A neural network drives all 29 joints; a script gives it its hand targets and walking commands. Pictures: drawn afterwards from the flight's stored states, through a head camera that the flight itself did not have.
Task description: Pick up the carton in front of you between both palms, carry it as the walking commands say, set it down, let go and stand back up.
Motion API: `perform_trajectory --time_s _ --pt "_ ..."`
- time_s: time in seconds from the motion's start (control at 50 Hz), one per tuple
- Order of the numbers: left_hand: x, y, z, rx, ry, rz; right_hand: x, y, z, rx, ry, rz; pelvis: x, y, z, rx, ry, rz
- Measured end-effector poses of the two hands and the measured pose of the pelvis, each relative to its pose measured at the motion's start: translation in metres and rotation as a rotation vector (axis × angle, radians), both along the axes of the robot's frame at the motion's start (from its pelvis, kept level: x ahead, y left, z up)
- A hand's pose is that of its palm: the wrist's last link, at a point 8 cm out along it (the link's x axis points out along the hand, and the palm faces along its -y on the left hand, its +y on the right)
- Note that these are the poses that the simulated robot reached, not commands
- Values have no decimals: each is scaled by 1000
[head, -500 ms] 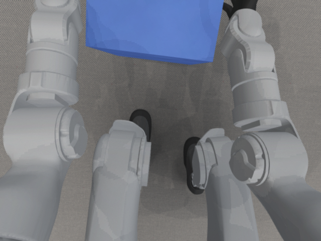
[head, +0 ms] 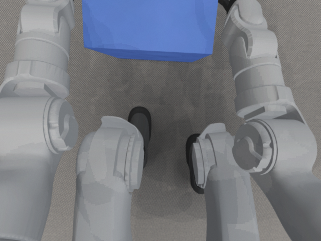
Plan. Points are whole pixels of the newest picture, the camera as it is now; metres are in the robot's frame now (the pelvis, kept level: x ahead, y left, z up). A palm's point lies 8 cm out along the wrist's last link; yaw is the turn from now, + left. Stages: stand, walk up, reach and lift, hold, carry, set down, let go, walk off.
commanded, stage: set down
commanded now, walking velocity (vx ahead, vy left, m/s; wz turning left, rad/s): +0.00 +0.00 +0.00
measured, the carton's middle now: (154, 7) +0.54 +0.11 -0.25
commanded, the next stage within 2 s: let go in 1.96 s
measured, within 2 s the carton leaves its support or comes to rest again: neither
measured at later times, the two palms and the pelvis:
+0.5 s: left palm out of the picture +0.53 +0.26 -0.17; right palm (243, 4) +0.55 -0.05 -0.17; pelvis +0.00 -0.01 -0.01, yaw +0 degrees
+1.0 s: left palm out of the picture +0.55 +0.30 -0.16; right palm out of the picture +0.57 -0.09 -0.17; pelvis +0.00 +0.00 -0.01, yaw +0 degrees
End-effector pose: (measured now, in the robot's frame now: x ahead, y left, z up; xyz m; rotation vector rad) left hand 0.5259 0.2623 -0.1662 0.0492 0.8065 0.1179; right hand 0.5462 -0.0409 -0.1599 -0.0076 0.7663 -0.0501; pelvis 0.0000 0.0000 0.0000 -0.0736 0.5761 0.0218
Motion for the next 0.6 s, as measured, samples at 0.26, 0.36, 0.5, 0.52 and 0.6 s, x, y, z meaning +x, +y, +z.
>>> perform_trajectory --time_s 0.26,0.36,0.5,0.52,0.6 --pt "7 -5 -4 -39 -22 -9 2 -12 -13 2 -3 49 -3 -9 -9 32 -61 -6" --pt "7 -3 -6 -53 -33 -13 2 -13 -14 22 -4 50 -2 -12 -9 28 -62 -16" --pt "8 -3 -5 -57 -30 -13 3 -14 -14 31 -1 57 -2 -12 -12 28 -71 -12" --pt "8 -3 -5 -56 -28 -15 3 -14 -14 32 0 58 -1 -12 -12 29 -72 -11" --pt "10 -3 -5 -52 -25 -16 5 -14 -14 35 0 62 0 -12 -13 29 -73 -9"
